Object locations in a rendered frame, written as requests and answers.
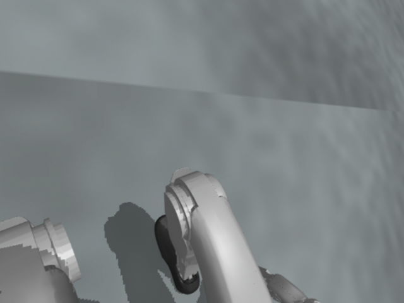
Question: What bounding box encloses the right robot foot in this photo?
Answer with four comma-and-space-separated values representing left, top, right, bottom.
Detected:
155, 215, 199, 294

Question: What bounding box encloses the right robot hand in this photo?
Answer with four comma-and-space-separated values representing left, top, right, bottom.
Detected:
259, 266, 309, 303

